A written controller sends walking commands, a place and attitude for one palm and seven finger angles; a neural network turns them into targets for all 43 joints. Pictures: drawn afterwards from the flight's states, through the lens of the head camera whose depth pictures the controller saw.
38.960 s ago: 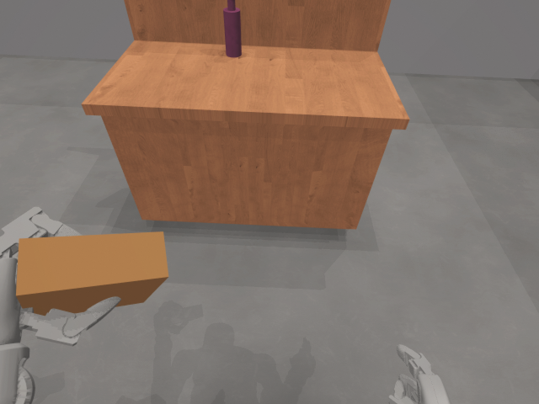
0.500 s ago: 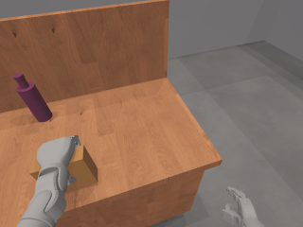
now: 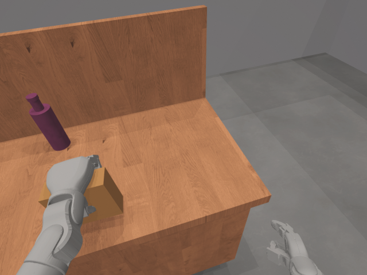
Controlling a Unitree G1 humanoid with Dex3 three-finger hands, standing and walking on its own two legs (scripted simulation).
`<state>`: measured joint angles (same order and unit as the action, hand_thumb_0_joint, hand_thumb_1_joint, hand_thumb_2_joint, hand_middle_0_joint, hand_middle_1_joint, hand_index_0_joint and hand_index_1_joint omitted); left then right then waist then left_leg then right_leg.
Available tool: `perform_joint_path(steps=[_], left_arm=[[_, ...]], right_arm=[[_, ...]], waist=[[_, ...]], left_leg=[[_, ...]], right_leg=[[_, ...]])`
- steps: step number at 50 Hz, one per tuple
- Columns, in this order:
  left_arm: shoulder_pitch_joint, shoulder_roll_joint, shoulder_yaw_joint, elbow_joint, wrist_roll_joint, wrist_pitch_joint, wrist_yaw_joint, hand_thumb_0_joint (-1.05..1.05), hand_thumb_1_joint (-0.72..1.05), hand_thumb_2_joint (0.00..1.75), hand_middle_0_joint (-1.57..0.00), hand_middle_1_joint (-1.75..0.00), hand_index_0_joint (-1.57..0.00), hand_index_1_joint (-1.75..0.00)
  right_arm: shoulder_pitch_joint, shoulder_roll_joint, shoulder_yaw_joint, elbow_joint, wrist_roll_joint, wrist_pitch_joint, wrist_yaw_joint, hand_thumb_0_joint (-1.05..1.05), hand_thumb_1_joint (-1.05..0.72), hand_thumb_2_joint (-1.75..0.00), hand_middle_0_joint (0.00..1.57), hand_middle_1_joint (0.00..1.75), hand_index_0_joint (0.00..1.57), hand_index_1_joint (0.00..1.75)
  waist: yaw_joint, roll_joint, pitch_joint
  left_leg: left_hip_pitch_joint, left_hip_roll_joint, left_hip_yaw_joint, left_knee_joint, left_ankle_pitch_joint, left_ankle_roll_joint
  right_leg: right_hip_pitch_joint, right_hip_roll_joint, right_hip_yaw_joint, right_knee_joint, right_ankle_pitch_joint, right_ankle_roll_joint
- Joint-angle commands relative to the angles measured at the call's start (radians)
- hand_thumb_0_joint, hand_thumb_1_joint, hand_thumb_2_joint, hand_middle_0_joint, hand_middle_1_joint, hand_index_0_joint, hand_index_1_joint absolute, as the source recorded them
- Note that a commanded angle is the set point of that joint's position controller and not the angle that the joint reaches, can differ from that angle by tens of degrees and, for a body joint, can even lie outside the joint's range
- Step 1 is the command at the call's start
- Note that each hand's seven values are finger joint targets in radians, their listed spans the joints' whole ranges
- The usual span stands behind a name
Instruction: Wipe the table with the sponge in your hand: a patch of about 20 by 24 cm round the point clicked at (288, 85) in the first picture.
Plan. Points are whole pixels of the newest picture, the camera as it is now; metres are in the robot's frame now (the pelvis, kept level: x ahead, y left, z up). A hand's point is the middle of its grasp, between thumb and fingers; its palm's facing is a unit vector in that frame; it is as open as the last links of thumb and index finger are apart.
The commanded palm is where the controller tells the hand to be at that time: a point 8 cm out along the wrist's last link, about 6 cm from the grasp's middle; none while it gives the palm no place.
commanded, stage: lift the sponge slowly off the table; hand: left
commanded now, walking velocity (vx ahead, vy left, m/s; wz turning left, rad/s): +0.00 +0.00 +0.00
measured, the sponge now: (89, 203) +0.25 +0.28 +0.01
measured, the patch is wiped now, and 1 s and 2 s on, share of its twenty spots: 1.00 1.00 1.00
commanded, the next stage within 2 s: bring the sponge back beside the body in 0.80 s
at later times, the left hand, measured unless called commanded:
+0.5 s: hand (79, 176) +0.26 +0.28 +0.10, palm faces +0.03 -0.11 -0.99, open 9.4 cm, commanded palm +0.24 +0.28 +0.17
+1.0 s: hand (80, 173) +0.26 +0.27 +0.11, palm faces +0.05 -0.12 -0.99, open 9.4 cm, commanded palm +0.23 +0.27 +0.18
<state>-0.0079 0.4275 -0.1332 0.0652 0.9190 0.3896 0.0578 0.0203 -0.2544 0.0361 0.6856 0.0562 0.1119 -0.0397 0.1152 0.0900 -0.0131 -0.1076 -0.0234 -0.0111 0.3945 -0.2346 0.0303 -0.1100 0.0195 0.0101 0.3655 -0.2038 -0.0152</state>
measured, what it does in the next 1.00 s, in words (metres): stands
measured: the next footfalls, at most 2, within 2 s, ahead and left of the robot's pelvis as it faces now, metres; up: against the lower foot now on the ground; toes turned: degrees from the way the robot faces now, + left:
none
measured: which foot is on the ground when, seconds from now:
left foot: down 0.00-1.00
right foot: down 0.00-1.00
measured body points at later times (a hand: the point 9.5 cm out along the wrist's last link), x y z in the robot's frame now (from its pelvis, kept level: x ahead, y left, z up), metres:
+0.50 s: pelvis +0.00 -0.01 +0.00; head -0.02 -0.05 +0.45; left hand +0.26 +0.28 +0.15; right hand +0.24 -0.22 -0.08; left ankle -0.01 +0.10 -0.75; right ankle +0.00 -0.12 -0.75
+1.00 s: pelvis -0.01 +0.00 +0.00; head -0.03 -0.04 +0.45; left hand +0.26 +0.27 +0.16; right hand +0.25 -0.20 -0.08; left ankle -0.01 +0.10 -0.75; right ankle +0.00 -0.12 -0.75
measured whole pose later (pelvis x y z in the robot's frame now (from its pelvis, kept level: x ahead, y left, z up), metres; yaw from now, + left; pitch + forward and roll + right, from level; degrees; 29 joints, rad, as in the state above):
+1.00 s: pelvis -0.01 +0.00 +0.00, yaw +0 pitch -3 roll +0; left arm -0.07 0.48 -0.12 -0.03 0.89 0.46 -0.05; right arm -0.02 -0.26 0.07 0.67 0.06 0.13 -0.04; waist 0.11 0.10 -0.01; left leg -0.10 -0.02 -0.01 0.36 -0.21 0.03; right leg -0.11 0.02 0.02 0.36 -0.19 -0.02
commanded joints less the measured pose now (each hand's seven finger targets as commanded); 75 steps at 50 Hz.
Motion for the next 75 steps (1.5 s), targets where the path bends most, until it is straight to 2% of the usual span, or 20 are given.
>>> perform_joint_path(steps=[1,10,12,20,22,24,27,38,41,45,47,50,52,53,57,61,67,68,72,75], left_arm=[[-0.322,0.211,0.117,-0.220,0.037,-0.009,0.035,0.00,0.10,1.30,-1.20,-1.60,-1.20,-1.60],[-0.372,0.238,0.131,-0.177,0.028,0.004,0.024,0.00,0.10,1.30,-1.20,-1.60,-1.20,-1.60],[-0.389,0.297,0.184,-0.167,0.024,0.007,0.019,0.00,0.10,1.30,-1.20,-1.60,-1.20,-1.60],[-0.342,0.271,0.156,-0.221,0.004,0.006,-0.024,0.00,0.10,1.30,-1.20,-1.60,-1.20,-1.60],[-0.319,0.329,0.219,-0.246,0.000,0.002,-0.027,0.00,0.10,1.30,-1.20,-1.60,-1.20,-1.60],[-0.319,0.294,0.183,-0.262,0.001,0.001,-0.032,0.00,0.10,1.30,-1.20,-1.60,-1.20,-1.60],[-0.349,0.346,0.231,-0.271,-0.004,0.002,-0.029,0.00,0.10,1.30,-1.20,-1.60,-1.20,-1.60],[-0.385,0.260,0.133,-0.282,0.006,0.032,-0.047,0.00,0.10,1.30,-1.20,-1.60,-1.20,-1.60],[-0.349,0.276,0.150,-0.254,0.008,0.056,-0.058,0.00,0.10,1.30,-1.20,-1.60,-1.20,-1.60],[-0.369,0.280,0.150,-0.265,0.019,0.075,-0.059,0.00,0.10,1.30,-1.20,-1.60,-1.20,-1.60],[-0.344,0.336,0.208,-0.296,0.017,0.073,-0.052,0.00,0.10,1.30,-1.20,-1.60,-1.20,-1.60],[-0.320,0.302,0.183,-0.326,0.014,0.063,-0.053,0.00,0.10,1.30,-1.20,-1.60,-1.20,-1.60],[-0.300,0.335,0.218,-0.388,0.015,0.054,-0.046,0.00,0.10,1.30,-1.20,-1.60,-1.20,-1.60],[-0.273,0.291,0.183,-0.383,0.006,0.055,-0.048,0.00,0.10,1.30,-1.20,-1.60,-1.20,-1.60],[-0.309,0.296,0.177,-0.389,0.003,0.061,-0.051,0.00,0.10,1.30,-1.20,-1.60,-1.20,-1.60],[-0.300,0.278,0.146,-0.401,0.007,0.053,-0.060,0.00,0.10,1.30,-1.20,-1.60,-1.20,-1.60],[-0.219,0.324,0.220,-0.441,0.005,0.029,-0.042,0.00,0.10,1.30,-1.20,-1.60,-1.20,-1.60],[-0.200,0.283,0.189,-0.441,0.003,0.031,-0.041,0.00,0.10,1.30,-1.20,-1.60,-1.20,-1.60],[-0.134,0.337,0.257,-0.448,-0.008,0.051,-0.026,0.00,0.10,1.30,-1.20,-1.60,-1.20,-1.60],[-0.122,0.286,0.201,-0.441,-0.014,0.076,-0.037,0.00,0.10,1.30,-1.20,-1.60,-1.20,-1.60]], right_arm=[[-0.223,-0.103,-0.036,-0.166,0.004,-0.052,-0.003,0.00,-0.90,-0.90,0.20,0.30,0.20,0.30],[-0.235,-0.105,-0.028,-0.162,0.010,-0.057,-0.015,0.00,-0.90,-0.90,0.20,0.30,0.20,0.30],[-0.236,-0.114,-0.027,-0.155,0.011,-0.055,-0.016,0.00,-0.90,-0.90,0.20,0.30,0.20,0.30],[-0.238,-0.111,-0.029,-0.178,0.011,-0.051,-0.009,0.00,-0.90,-0.90,0.20,0.30,0.20,0.30],[-0.241,-0.120,-0.031,-0.177,0.009,-0.052,-0.007,0.00,-0.90,-0.90,0.20,0.30,0.20,0.30],[-0.238,-0.109,-0.028,-0.185,0.010,-0.053,-0.007,0.00,-0.90,-0.90,0.20,0.30,0.20,0.30],[-0.245,-0.116,-0.030,-0.177,0.012,-0.055,-0.010,0.00,-0.90,-0.90,0.20,0.30,0.20,0.30],[-0.256,-0.106,-0.022,-0.180,0.014,-0.060,-0.010,0.00,-0.90,-0.90,0.20,0.30,0.20,0.30],[-0.261,-0.112,-0.020,-0.177,0.012,-0.045,-0.004,0.00,-0.90,-0.90,0.20,0.30,0.20,0.30],[-0.275,-0.111,-0.013,-0.188,0.011,-0.035,0.000,0.00,-0.90,-0.90,0.20,0.30,0.20,0.30],[-0.281,-0.115,-0.014,-0.187,0.008,-0.032,0.002,0.00,-0.90,-0.90,0.20,0.30,0.20,0.30],[-0.277,-0.107,-0.014,-0.196,0.007,-0.033,0.004,0.00,-0.90,-0.90,0.20,0.30,0.20,0.30],[-0.286,-0.110,-0.017,-0.200,0.003,-0.037,0.006,0.00,-0.90,-0.90,0.20,0.30,0.20,0.30],[-0.275,-0.101,-0.017,-0.206,0.004,-0.041,0.006,0.00,-0.90,-0.90,0.20,0.30,0.20,0.30],[-0.288,-0.106,-0.014,-0.196,0.009,-0.044,0.001,0.00,-0.90,-0.90,0.20,0.30,0.20,0.30],[-0.283,-0.104,-0.014,-0.194,0.008,-0.048,-0.003,0.00,-0.90,-0.90,0.20,0.30,0.20,0.30],[-0.288,-0.103,-0.018,-0.191,0.001,-0.057,0.000,0.00,-0.90,-0.90,0.20,0.30,0.20,0.30],[-0.282,-0.098,-0.017,-0.199,-0.002,-0.057,0.002,0.00,-0.90,-0.90,0.20,0.30,0.20,0.30],[-0.296,-0.107,-0.018,-0.190,-0.003,-0.047,0.012,0.00,-0.90,-0.90,0.20,0.30,0.20,0.30],[-0.302,-0.106,-0.016,-0.199,0.000,-0.041,0.014,0.00,-0.90,-0.90,0.20,0.30,0.20,0.30]], waist=[[-0.011,-0.025,-0.197],[-0.012,-0.033,-0.182],[-0.008,-0.034,-0.197],[-0.010,-0.024,-0.214],[0.000,-0.029,-0.227],[-0.005,-0.040,-0.216],[-0.007,-0.046,-0.196],[-0.008,0.007,-0.211],[-0.004,-0.056,-0.209],[-0.001,-0.064,-0.206],[0.013,-0.038,-0.219],[0.011,-0.033,-0.230],[0.019,0.004,-0.257],[0.016,-0.003,-0.250],[-0.004,-0.006,-0.169],[-0.004,0.002,-0.184],[0.016,0.002,-0.196],[0.019,-0.015,-0.208],[0.028,-0.013,-0.186],[0.016,-0.031,-0.151]], left_leg=[[0.034,-0.002,-0.056,-0.054,0.262,0.018],[0.024,-0.007,-0.051,-0.070,0.221,0.019],[0.024,-0.008,-0.056,-0.075,0.213,0.017],[0.023,-0.010,-0.052,-0.059,0.255,0.022],[0.029,-0.012,-0.059,-0.055,0.265,0.022],[0.023,-0.012,-0.055,-0.050,0.275,0.024],[0.025,-0.009,-0.063,-0.055,0.252,0.022],[0.038,0.000,-0.062,-0.071,0.260,0.016],[0.024,-0.001,-0.066,-0.070,0.273,0.014],[0.012,0.001,-0.063,-0.074,0.269,0.013],[0.017,0.002,-0.068,-0.079,0.261,0.013],[0.021,-0.001,-0.065,-0.067,0.279,0.017],[0.040,-0.001,-0.071,-0.066,0.288,0.016],[0.035,-0.001,-0.065,-0.059,0.290,0.021],[0.030,0.006,-0.076,-0.073,0.228,0.016],[0.035,0.003,-0.079,-0.074,0.231,0.019],[0.035,0.007,-0.089,-0.073,0.237,0.015],[0.030,0.005,-0.079,-0.069,0.243,0.020],[0.015,0.006,-0.086,-0.070,0.254,0.010],[0.005,0.004,-0.078,-0.061,0.233,0.013]], right_leg=[[0.066,0.018,0.053,-0.045,0.197,-0.074],[0.074,0.014,0.056,-0.066,0.150,-0.071],[0.084,0.017,0.077,-0.068,0.137,-0.073],[0.106,0.007,0.066,-0.051,0.219,-0.068],[0.116,0.010,0.086,-0.047,0.227,-0.071],[0.113,0.005,0.070,-0.041,0.249,-0.067],[0.094,0.011,0.091,-0.053,0.205,-0.069],[0.092,0.010,0.054,-0.052,0.182,-0.073],[0.096,0.005,0.065,-0.049,0.216,-0.070],[0.098,0.006,0.066,-0.045,0.209,-0.072],[0.106,0.012,0.086,-0.043,0.189,-0.076],[0.117,0.007,0.077,-0.036,0.219,-0.073],[0.127,0.014,0.096,-0.030,0.221,-0.079],[0.128,0.010,0.071,-0.028,0.228,-0.074],[0.060,0.016,0.093,-0.057,0.137,-0.076],[0.072,0.009,0.078,-0.056,0.143,-0.074],[0.092,0.020,0.107,-0.047,0.140,-0.081],[0.106,0.015,0.079,-0.042,0.158,-0.076],[0.102,0.018,0.119,-0.039,0.177,-0.082],[0.072,0.009,0.103,-0.048,0.160,-0.073]])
